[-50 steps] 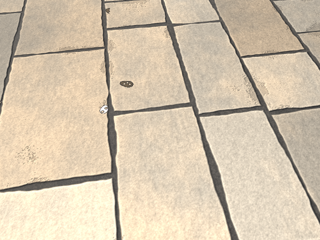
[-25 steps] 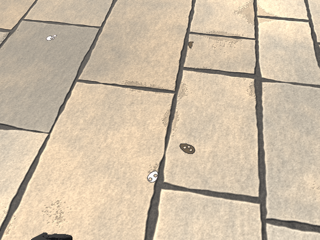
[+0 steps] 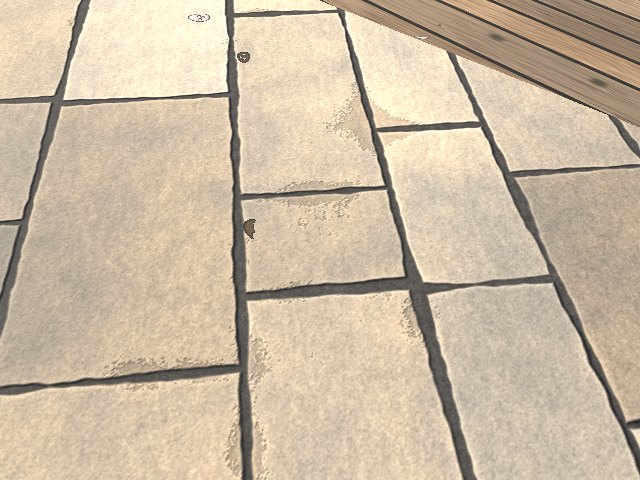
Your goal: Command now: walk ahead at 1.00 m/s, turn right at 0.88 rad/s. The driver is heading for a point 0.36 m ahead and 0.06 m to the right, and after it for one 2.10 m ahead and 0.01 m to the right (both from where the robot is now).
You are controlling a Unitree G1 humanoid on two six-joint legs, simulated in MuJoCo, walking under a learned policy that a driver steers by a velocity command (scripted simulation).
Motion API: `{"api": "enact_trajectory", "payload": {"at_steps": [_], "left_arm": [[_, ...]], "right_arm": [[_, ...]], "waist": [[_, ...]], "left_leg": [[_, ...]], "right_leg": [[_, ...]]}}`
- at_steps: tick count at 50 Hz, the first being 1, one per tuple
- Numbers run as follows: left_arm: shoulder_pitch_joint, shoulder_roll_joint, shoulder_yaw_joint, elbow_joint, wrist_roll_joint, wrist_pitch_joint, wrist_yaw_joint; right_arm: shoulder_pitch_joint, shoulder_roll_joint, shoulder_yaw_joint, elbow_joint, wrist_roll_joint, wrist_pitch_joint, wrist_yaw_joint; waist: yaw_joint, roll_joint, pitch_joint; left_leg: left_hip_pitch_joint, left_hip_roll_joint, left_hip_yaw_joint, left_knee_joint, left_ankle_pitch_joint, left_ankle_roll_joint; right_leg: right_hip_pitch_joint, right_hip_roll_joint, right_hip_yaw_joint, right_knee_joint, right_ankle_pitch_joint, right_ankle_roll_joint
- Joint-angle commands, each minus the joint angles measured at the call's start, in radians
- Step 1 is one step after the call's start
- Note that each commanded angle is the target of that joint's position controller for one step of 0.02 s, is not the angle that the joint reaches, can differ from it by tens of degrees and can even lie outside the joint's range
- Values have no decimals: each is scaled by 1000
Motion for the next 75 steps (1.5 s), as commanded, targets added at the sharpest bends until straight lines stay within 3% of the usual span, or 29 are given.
{"api": "enact_trajectory", "payload": {"at_steps": [1, 8, 10, 12, 13, 14, 15, 16, 18, 22, 29, 34, 38, 39, 40, 41, 42, 44, 51, 59, 60, 62, 64, 66, 68, 71, 73, 74, 75], "left_arm": [[-115, -25, -17, -132, 18, 22, -28], [-362, -29, -58, -260, 18, 26, -78], [-283, -11, -56, -232, 31, 16, -76], [14, 55, -24, -141, 37, 4, -56], [171, 102, 2, -79, 39, 2, -29], [72, 229, 38, -137, -65, 14, 0], [-18, 290, 23, -222, -18, 7, 13], [-30, 231, 28, -251, 24, 11, 12], [-152, 120, 3, -224, -20, -19, 3], [-214, 36, -28, -150, 7, -68, -4], [-266, 29, -19, -118, 5, -24, 65], [-230, 56, -2, -100, -4, 36, 79], [-267, 67, 9, -124, -27, 59, 92], [-267, 66, 9, -127, -30, 57, 93], [-260, 38, 2, -161, 0, 44, 82], [-238, -7, -16, -201, 22, 31, 62], [-239, 52, -6, -174, 4, 16, 41], [-294, 45, -1, -175, -9, 16, 42], [-286, -5, -6, -149, -21, 28, 57], [-206, 37, 14, -113, -14, -3, 32], [-200, 34, 13, -112, -5, -7, 27], [-290, 78, 2, -141, 51, 0, 29], [-356, -16, -28, -175, 33, -5, 26], [-325, 75, 1, -171, -27, 14, 35], [-207, 150, 26, -158, -38, 39, 51], [-165, 119, 29, -179, -51, 53, 60], [-267, 37, 17, -252, -67, 34, 63], [-300, -12, 1, -288, -83, 14, 57], [-289, 40, 11, -294, -70, -3, 47]], "right_arm": [[158, -61, -27, 31, 25, -30, 5], [128, -101, -34, 84, 34, -50, 4], [160, -171, -48, 83, 42, -47, -6], [127, -236, -65, 62, 52, -23, -14], [121, -225, -64, 54, 54, -17, -7], [150, -154, -45, 5, 55, -33, -10], [299, -141, -21, -15, 32, -50, -4], [258, -217, -31, -42, 90, -54, -1], [197, -195, -35, -15, 106, -26, -24], [246, -115, -42, 42, 92, 45, -36], [80, -68, -53, -18, 80, 39, -2], [3, -76, -61, -99, 74, 58, 41], [119, -106, -84, -110, 75, 57, 58], [233, -143, -103, -89, 68, 50, 46], [279, -271, -139, -101, 58, 49, 18], [250, -313, -140, -131, 19, 47, 10], [186, -260, -130, -171, 25, 50, 15], [57, -194, -115, -194, 76, 67, 8], [12, -201, -132, -227, 71, 118, -39], [-55, -159, -109, -251, 65, 140, -32], [-29, -125, -93, -239, 62, 138, -28], [72, -48, -64, -235, 35, 128, -20], [24, -133, -83, -203, 24, 110, -18], [-51, -103, -82, -201, 15, 95, -16], [-58, -72, -75, -197, 38, 79, -7], [7, -73, -83, -162, 78, 45, -1], [215, -173, -113, -87, 38, 24, -13], [199, -210, -132, -74, 46, 17, -9], [131, -158, -115, -93, 42, 6, -14]], "waist": [[-60, 164, 50], [-15, 61, 152], [27, 84, 91], [170, 113, -80], [218, 73, -159], [129, -171, -133], [24, -200, -403], [82, -48, -571], [-3, 189, -264], [-93, 96, -55], [-37, -7, -57], [0, -18, -17], [-68, -29, -52], [-132, 25, -99], [-126, 252, -145], [-63, 409, -302], [-98, 222, -375], [-40, 20, -164], [-25, 155, -151], [-36, 251, -172], [-39, 222, -165], [-148, -187, -75], [-112, -133, -29], [-76, -95, 1], [-47, -110, -20], [-77, -181, 20], [-171, -36, -29], [-161, 250, 1], [-122, 218, 57]], "left_leg": [[264, 277, -264, -305, 85, 118], [150, 147, 180, -388, 643, 49], [190, 157, 193, -203, 1093, 39], [142, 203, 162, 210, 1189, 30], [29, 173, 156, 496, 889, 6], [-275, -24, 112, 869, -199, -62], [-377, -38, -113, 1137, -426, -72], [-426, -24, -234, 1188, -332, -70], [-434, 76, -174, 990, -194, -64], [-165, 117, -186, 733, -129, -65], [-264, 74, -85, 349, 300, -57], [-343, 68, -41, 223, 178, -19], [-181, -18, 22, 95, 80, 64], [-3, -39, -24, -21, 272, 118], [212, 129, -313, -29, 848, 219], [441, 325, -753, -84, 924, 461], [446, 315, -718, -110, 753, 427], [234, 206, -527, -141, 507, 309], [73, 74, -489, -146, 326, 218], [43, 54, -545, -43, 235, 161], [12, 25, -521, -11, 189, 137], [-84, -177, -319, 181, -272, 20], [-17, -62, -287, 272, -227, -50], [-18, -65, -221, 124, -100, -62], [19, -127, -125, 81, -129, -58], [179, -108, -120, -134, -120, 17], [581, 99, -272, -218, -185, 123], [563, 312, -569, -305, -359, 198], [474, 378, -605, -321, -376, 222]], "right_leg": [[-385, -118, 44, 21, 28, 9], [-193, -44, -168, -426, 320, -27], [-2, 57, -235, -524, 331, -40], [350, 117, -179, -580, 344, -86], [572, 106, -105, -631, 414, -117], [794, -109, 177, -674, 795, -166], [958, -345, 564, -615, 1298, -319], [998, -431, 646, -744, 1033, -418], [594, -342, 508, -864, 677, -311], [88, -235, 140, -956, 838, -200], [276, -150, -135, -973, 817, -75], [420, -243, -137, -894, 739, -97], [408, -246, -175, -650, 929, -45], [326, -184, -204, -465, 888, 10], [69, -53, -223, -173, 358, 94], [-235, 164, -55, 129, -357, 148], [-241, 92, 142, 178, -327, 127], [-272, 35, 116, 45, -193, 122], [-87, 77, 104, -415, -36, 181], [133, 34, 74, -729, 113, 130], [210, 5, 83, -815, 203, 103], [174, -267, 458, -981, 311, -94], [72, -251, 497, -1011, 118, -134], [122, -140, 416, -951, 63, -53], [132, -91, 444, -994, -281, -50], [32, -49, 493, -1032, -453, -41], [-336, 76, 271, -793, -267, 99], [-508, 85, 136, -494, -182, 88], [-558, -27, 144, -322, -127, 79]]}}
Velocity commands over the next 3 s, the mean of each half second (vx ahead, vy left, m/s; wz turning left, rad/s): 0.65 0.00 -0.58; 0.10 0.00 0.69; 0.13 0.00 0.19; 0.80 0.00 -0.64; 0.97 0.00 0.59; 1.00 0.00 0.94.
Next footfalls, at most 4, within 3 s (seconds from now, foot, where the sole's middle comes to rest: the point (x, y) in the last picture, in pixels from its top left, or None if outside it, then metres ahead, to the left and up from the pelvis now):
0.28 right None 0.45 -0.10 -0.77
0.78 left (315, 414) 0.64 0.05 -0.77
1.22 right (412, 397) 0.69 -0.17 -0.77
1.44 left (317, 445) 0.57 0.04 -0.77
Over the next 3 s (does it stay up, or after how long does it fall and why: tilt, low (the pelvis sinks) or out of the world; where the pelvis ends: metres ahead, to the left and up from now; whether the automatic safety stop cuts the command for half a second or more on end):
stays up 1.78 -0.27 0.00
